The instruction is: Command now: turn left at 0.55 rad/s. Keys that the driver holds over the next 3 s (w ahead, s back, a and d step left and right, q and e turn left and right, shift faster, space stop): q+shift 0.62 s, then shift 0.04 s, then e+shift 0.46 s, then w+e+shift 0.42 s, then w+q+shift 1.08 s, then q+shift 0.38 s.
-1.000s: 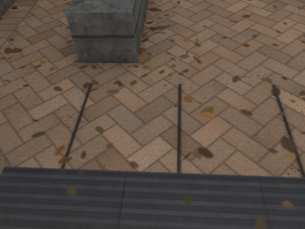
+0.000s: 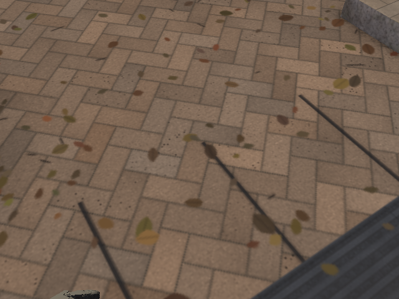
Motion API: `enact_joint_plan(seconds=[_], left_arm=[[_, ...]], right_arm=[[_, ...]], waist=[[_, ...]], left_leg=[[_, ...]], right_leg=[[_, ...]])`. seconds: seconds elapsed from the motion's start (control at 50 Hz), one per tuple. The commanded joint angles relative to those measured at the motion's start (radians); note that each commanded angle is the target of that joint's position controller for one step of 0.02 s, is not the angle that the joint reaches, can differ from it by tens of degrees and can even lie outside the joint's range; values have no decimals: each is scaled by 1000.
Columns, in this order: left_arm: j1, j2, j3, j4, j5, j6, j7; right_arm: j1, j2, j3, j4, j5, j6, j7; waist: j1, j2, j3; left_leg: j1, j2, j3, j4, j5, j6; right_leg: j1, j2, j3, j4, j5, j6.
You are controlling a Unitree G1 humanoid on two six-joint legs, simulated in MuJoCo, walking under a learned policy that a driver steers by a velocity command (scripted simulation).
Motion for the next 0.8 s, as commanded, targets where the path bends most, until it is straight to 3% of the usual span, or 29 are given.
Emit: enact_joint_plan(seconds=[0.02,0.06,0.08,0.1,0.12,0.14,0.16,0.18,0.2,0.22,0.26,0.36,0.44,0.54,0.6,0.62,0.64,0.66,0.68,0.7,0.72,0.74,0.78,0.8], left_arm=[[-30,173,64,-42,-11,-11,21],[-61,168,67,-31,-32,-7,24],[-54,143,64,-19,-43,-3,24],[7,111,63,-2,-31,6,20],[-46,90,52,-62,-1,9,19],[-134,108,55,-88,-2,2,21],[-137,131,62,-81,-21,-4,21],[-118,144,71,-64,-20,-8,25],[-114,159,77,-57,-10,-10,31],[-110,157,79,-59,-5,-14,29],[-95,132,72,-52,-8,-23,18],[-119,118,58,-51,-18,-39,11],[-124,134,60,-40,-24,-48,2],[-124,156,64,-32,-29,-73,-15],[-67,185,76,-16,-34,-86,-28],[-30,192,82,-2,-35,-88,-31],[0,216,90,8,-30,-85,-31],[-34,264,90,-20,-14,-71,-26],[7,268,89,-13,25,-64,-29],[-8,236,81,-23,11,-66,-28],[-35,182,63,-30,-5,-62,-23],[-34,158,46,-29,-15,-53,-22],[-49,131,19,-10,-20,-44,-27],[-45,148,24,-6,-27,-34,-29]], right_arm=[[5,-84,-31,-95,-7,3,5],[62,-76,-40,-89,-14,3,16],[105,-84,-50,-73,-23,2,17],[127,-154,-73,-82,-32,-6,7],[136,-275,-93,-126,-38,-24,-4],[177,-282,-90,-135,-72,-50,13],[134,-260,-87,-146,-68,-68,19],[68,-231,-84,-158,-35,-71,10],[17,-194,-74,-171,-8,-66,-5],[-3,-175,-68,-185,3,-59,-17],[19,-158,-64,-199,1,-49,-34],[63,-187,-82,-216,7,-35,-52],[35,-200,-90,-244,5,-20,-49],[-3,-211,-95,-276,5,-8,-41],[-53,-212,-93,-300,14,-3,-33],[-78,-206,-89,-309,21,-1,-31],[-49,-165,-76,-306,16,0,-28],[67,-94,-53,-284,-8,-1,-21],[46,-163,-71,-314,-8,-15,-20],[58,-228,-85,-290,-16,-25,-20],[31,-240,-87,-260,-17,-24,-21],[12,-196,-73,-243,-23,-17,-24],[7,-89,-33,-243,-36,-18,-16],[-16,-58,-20,-251,-40,-24,-12]], waist=[[11,-185,-127],[-26,-162,-132],[-33,-102,-115],[-14,112,-58],[-2,381,2],[-70,299,-98],[-44,210,-82],[-5,137,-73],[16,89,-74],[28,90,-101],[28,78,-149],[10,90,-160],[7,127,-136],[-3,159,-142],[21,169,-146],[46,156,-144],[35,81,-182],[-36,-161,-218],[-28,-303,-161],[-29,-242,-142],[-11,-160,-117],[-3,-110,-113],[-20,-104,-96],[-16,-141,-84]], left_leg=[[67,15,17,-38,28,33],[154,-17,63,-197,121,73],[200,-52,61,-300,182,109],[257,29,-135,-453,446,175],[325,238,-574,-549,737,340],[332,298,-679,-634,641,443],[343,248,-608,-629,514,404],[340,190,-527,-603,471,341],[327,158,-476,-581,473,294],[317,133,-448,-566,507,274],[365,100,-426,-548,574,265],[441,67,-483,-531,552,255],[380,35,-549,-520,479,246],[363,10,-633,-467,589,247],[323,-31,-671,-432,592,224],[277,-66,-659,-406,517,200],[211,-117,-598,-314,271,163],[85,-241,-426,-101,-151,116],[-78,-286,-321,109,-295,57],[-97,-214,-289,262,-231,13],[-80,-193,-281,309,-153,-6],[-62,-191,-273,316,-115,-17],[21,-142,-202,161,-62,-31],[61,-130,-131,18,-59,-37]], right_leg=[[75,-290,136,-154,226,-183],[64,-276,79,-68,180,-123],[32,-231,33,36,80,-69],[-109,-130,-57,271,-109,19],[-413,46,-17,582,-446,108],[-456,83,164,735,-482,86],[-474,63,213,764,-391,60],[-476,42,230,734,-282,47],[-461,28,237,700,-213,48],[-422,37,238,685,-162,53],[-401,68,242,655,-95,64],[-410,112,274,433,-59,93],[-331,135,288,304,-54,96],[-213,150,299,162,-72,80],[-52,146,287,-23,-35,62],[52,131,268,-146,72,52],[196,25,321,-196,181,11],[324,-193,524,-174,387,-90],[264,-318,746,-206,491,-261],[215,-343,764,-201,436,-315],[180,-265,638,-180,378,-278],[166,-193,562,-174,310,-229],[109,-107,479,-190,289,-181],[101,-52,437,-189,306,-161]])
